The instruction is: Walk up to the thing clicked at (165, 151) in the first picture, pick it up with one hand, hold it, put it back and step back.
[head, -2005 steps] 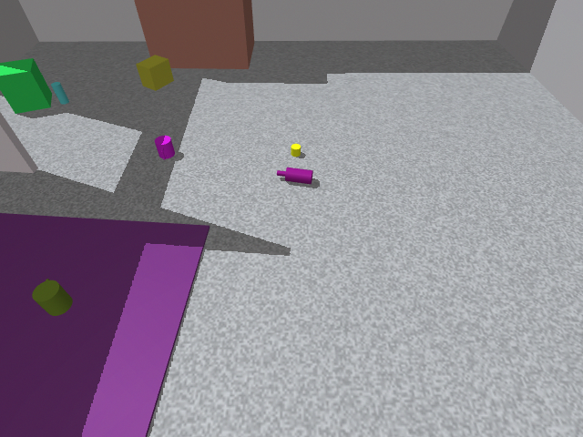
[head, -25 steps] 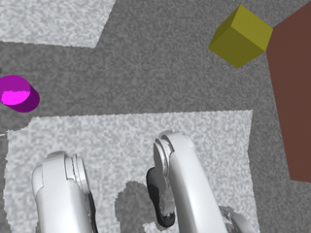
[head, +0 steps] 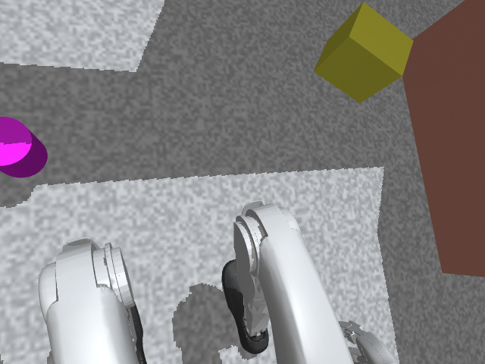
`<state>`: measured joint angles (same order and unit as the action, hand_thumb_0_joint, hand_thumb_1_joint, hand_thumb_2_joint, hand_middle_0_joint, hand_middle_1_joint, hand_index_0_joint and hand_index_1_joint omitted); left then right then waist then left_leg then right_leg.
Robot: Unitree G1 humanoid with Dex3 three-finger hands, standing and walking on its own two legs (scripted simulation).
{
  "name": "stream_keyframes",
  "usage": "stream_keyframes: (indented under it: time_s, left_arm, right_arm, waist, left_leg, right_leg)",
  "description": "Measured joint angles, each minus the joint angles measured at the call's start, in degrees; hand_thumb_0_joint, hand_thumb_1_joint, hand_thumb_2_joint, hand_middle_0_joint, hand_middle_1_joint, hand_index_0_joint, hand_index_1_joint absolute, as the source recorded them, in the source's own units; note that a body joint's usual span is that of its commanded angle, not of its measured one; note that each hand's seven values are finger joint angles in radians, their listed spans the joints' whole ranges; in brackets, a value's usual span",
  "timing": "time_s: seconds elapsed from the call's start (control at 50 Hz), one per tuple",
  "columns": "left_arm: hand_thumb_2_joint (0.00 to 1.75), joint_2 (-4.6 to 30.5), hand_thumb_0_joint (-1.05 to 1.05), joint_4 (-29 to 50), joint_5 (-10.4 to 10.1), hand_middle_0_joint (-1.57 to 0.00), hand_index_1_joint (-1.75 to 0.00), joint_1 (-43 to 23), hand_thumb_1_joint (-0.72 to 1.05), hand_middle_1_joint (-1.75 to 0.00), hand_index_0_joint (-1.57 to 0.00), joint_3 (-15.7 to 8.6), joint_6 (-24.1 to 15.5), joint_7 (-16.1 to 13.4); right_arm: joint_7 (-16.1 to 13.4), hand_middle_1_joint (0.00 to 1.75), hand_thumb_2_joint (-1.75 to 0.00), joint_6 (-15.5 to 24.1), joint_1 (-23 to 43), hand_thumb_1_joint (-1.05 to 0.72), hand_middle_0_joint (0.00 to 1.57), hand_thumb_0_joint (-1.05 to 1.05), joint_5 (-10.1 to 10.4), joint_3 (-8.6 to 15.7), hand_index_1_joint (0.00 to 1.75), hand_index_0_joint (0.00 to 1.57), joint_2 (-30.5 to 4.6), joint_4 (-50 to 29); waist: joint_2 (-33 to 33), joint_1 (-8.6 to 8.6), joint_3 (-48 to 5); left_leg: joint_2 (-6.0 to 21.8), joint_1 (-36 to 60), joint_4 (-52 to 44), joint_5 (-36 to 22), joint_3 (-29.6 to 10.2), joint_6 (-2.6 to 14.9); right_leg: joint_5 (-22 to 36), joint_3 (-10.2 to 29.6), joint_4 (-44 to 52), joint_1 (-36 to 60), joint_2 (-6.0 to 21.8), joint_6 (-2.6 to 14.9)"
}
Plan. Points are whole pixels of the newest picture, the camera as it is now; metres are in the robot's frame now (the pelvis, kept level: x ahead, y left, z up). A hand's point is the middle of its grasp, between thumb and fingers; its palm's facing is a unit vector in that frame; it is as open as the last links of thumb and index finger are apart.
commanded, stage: rise first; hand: left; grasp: from above
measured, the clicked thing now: (1, 150) +0.50 +0.33 -0.28
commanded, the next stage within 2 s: approach in 0.48 s
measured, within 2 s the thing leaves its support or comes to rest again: neither
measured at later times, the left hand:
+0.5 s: hand out of the picture +0.46 +0.35 -0.15, palm faces -0.44 -0.07 -0.90, open 14.2 cm
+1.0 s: hand (8, 117) +0.52 +0.28 -0.15, palm faces -0.37 -0.06 -0.93, open 14.0 cm
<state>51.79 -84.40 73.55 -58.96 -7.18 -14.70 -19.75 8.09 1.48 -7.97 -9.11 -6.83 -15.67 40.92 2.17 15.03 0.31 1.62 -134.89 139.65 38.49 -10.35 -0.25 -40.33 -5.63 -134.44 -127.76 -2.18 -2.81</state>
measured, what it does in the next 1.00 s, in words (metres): stands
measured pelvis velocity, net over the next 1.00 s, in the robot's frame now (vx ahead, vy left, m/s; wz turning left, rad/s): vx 0.00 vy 0.00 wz -0.01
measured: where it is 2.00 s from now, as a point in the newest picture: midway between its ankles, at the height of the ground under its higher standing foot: (193, 340)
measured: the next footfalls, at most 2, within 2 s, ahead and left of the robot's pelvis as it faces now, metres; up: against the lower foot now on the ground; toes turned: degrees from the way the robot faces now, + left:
none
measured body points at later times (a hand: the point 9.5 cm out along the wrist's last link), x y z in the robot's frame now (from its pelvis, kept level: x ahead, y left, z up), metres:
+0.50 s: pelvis +0.00 +0.00 +0.01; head +0.24 +0.10 +0.38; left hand +0.48 +0.35 -0.10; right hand +0.06 -0.27 -0.09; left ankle +0.07 +0.13 -0.29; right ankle +0.10 -0.13 -0.29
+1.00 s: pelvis +0.00 +0.00 +0.00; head +0.25 +0.09 +0.37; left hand +0.53 +0.28 -0.10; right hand +0.02 -0.27 -0.08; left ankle +0.07 +0.13 -0.29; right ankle +0.10 -0.13 -0.29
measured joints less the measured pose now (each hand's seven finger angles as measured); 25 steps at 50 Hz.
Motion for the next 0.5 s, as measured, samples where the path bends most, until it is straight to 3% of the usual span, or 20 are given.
stream_keyframes:
  time_s: [0.28,0.5]
  left_arm:
    - [1.02,0.2,0.0,2.5,-0.6,-0.08,-1.05,1.4,-0.55,-1.05,-0.08,0.6,-0.1,2.1]
    - [1.03,-1.0,0.0,3.3,-0.6,-0.09,-1.05,1.8,-0.55,-1.04,-0.07,1.3,0.4,2.0]
  right_arm:
    - [0.0,0.3,-0.9,-1.1,-0.9,-0.91,0.2,0.0,0.5,-0.1,0.3,0.21,0.2,-0.5]
    - [0.1,0.3,-0.9,-1.2,-0.8,-0.91,0.2,0.0,1.1,0.2,0.3,0.21,0.0,-1.0]
  waist:
    - [-0.2,-0.27,-0.6]
    - [-0.5,-0.47,-1.3]
  left_leg:
    - [-0.1,0.3,-0.5,0.1,0.1,0.35]
    - [-0.2,0.8,-1.4,-0.3,0.4,0.4]
  right_leg:
    - [-0.2,0.0,0.8,0.6,0.1,-0.21]
    - [0.0,0.2,1.5,1.1,0.3,-0.08]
